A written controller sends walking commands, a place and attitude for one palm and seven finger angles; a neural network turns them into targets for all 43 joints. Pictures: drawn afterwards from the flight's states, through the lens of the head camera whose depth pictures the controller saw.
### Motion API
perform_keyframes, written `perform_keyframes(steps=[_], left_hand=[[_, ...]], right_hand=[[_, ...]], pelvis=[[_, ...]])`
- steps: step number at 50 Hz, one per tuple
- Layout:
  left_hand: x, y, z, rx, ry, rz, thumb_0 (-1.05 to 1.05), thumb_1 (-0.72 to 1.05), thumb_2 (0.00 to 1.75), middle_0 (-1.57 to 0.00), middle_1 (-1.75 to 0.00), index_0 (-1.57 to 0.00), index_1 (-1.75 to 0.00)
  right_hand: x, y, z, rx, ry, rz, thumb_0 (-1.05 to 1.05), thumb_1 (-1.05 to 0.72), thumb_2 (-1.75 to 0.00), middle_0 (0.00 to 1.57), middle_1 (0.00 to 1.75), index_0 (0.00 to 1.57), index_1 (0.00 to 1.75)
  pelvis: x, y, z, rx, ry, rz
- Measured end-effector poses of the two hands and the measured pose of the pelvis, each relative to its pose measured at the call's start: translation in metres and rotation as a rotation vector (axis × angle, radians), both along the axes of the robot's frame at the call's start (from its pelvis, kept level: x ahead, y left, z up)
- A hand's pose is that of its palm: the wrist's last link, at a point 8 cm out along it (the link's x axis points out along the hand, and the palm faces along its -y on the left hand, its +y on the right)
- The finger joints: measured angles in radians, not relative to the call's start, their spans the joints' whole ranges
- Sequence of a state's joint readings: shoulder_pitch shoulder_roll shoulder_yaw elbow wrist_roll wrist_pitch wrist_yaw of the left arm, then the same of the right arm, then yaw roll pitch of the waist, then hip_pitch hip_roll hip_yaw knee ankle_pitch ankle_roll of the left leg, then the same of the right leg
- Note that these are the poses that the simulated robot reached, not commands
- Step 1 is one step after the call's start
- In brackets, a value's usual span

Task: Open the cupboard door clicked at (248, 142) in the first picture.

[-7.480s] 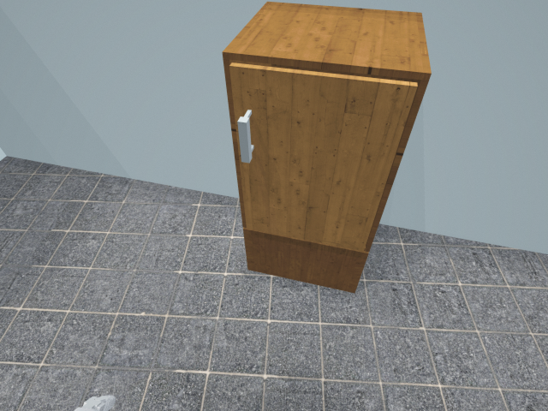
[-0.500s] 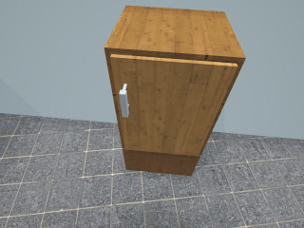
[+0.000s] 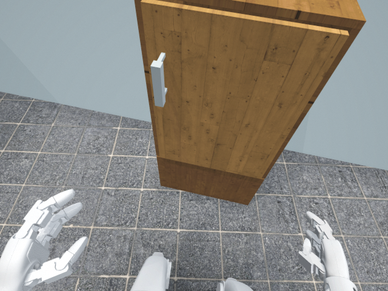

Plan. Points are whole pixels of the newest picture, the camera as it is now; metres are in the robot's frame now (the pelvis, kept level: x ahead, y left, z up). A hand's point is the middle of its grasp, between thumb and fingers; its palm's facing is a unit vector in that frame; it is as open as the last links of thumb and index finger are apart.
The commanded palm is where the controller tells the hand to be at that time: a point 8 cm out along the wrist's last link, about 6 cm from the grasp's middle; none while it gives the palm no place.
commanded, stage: raise the hand with hooked fingers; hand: left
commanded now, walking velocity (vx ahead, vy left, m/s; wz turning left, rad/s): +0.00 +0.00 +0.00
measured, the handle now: (161, 80) +0.58 +0.16 +0.07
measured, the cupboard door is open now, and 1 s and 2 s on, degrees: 0 0 0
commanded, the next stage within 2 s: move the hooked fingers beside the handle in 1.56 s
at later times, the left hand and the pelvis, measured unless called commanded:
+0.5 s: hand (61, 217) +0.22 +0.27 +0.04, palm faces -0.12 -0.99 -0.05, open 12.3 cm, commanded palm +0.21 +0.33 +0.06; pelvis -0.02 +0.05 +0.01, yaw -2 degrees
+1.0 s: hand (34, 178) +0.27 +0.33 +0.08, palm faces -0.08 -0.99 -0.08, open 14.0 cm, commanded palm +0.25 +0.38 +0.08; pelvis -0.01 +0.07 +0.02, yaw -2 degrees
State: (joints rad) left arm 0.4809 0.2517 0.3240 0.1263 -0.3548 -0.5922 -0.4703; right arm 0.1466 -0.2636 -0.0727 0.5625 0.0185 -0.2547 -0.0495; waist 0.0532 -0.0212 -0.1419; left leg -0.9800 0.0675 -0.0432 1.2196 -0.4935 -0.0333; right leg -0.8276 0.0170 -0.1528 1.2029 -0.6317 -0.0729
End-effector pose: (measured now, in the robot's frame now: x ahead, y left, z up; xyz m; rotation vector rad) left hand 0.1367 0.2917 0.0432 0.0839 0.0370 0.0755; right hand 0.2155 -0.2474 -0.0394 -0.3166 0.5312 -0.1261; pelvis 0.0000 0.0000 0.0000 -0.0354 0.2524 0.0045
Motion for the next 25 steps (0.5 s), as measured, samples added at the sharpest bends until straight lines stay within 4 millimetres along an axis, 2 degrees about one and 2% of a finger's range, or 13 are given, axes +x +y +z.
perform_keyframes(steps=[2,4,7,10,14,18,21,25], left_hand=[[0.012,0.001,0.014,0.032,-0.099,-0.025,0.02,0.42,0.7,-0.23,-0.61,-0.23,-0.61],[0.031,-0.001,0.019,0.041,-0.135,-0.095,0.02,0.37,0.68,-0.23,-0.64,-0.23,-0.64],[0.064,-0.007,0.01,0.014,-0.037,-0.23,0.01,0.3,0.65,-0.24,-0.68,-0.24,-0.68],[0.081,-0.006,0.002,-0.036,0.107,-0.287,0.01,0.23,0.62,-0.24,-0.73,-0.25,-0.73],[0.079,0.009,0.018,-0.054,0.102,-0.192,0.01,0.14,0.58,-0.26,-0.79,-0.25,-0.79],[0.068,0.031,0.031,-0.017,0.002,-0.082,0.01,0.05,0.54,-0.26,-0.85,-0.26,-0.85],[0.065,0.04,0.019,-0.01,0.003,-0.088,0.01,-0.02,0.51,-0.26,-0.89,-0.26,-0.89],[0.07,0.038,-0.003,-0.038,0.065,-0.187,0.0,-0.11,0.47,-0.27,-0.95,-0.27,-0.95]], right_hand=[[-0.005,0.006,-0.016,0.016,0.029,0.005,0.01,-0.91,-0.9,0.2,0.3,0.2,0.3],[-0.015,0.012,-0.032,0.041,0.06,0.0,0.01,-0.91,-0.9,0.2,0.3,0.2,0.3],[-0.036,0.021,-0.047,0.091,0.112,-0.037,0.01,-0.91,-0.9,0.2,0.3,0.2,0.3],[-0.062,0.026,-0.049,0.133,0.159,-0.098,0.01,-0.91,-0.9,0.2,0.3,0.21,0.3],[-0.093,0.026,-0.038,0.136,0.2,-0.17,0.01,-0.91,-0.9,0.2,0.31,0.21,0.3],[-0.11,0.024,-0.031,0.093,0.232,-0.181,0.01,-0.9,-0.9,0.2,0.31,0.21,0.3],[-0.112,0.023,-0.03,0.049,0.24,-0.163,0.01,-0.9,-0.9,0.2,0.3,0.2,0.3],[-0.105,0.027,-0.023,0.005,0.212,-0.142,0.01,-0.91,-0.9,0.2,0.3,0.2,0.3]], pelvis=[[-0.003,0.0,-0.005,-0.011,0.007,0.006],[-0.007,0.002,-0.01,-0.015,0.015,0.006],[-0.011,0.005,-0.01,-0.011,0.024,-0.005],[-0.012,0.01,-0.003,0.001,0.024,-0.023],[-0.009,0.02,0.011,0.011,0.021,-0.048],[-0.009,0.03,0.015,0.004,0.023,-0.045],[-0.013,0.038,0.01,-0.008,0.029,-0.033],[-0.018,0.048,0.006,-0.022,0.024,-0.027]])
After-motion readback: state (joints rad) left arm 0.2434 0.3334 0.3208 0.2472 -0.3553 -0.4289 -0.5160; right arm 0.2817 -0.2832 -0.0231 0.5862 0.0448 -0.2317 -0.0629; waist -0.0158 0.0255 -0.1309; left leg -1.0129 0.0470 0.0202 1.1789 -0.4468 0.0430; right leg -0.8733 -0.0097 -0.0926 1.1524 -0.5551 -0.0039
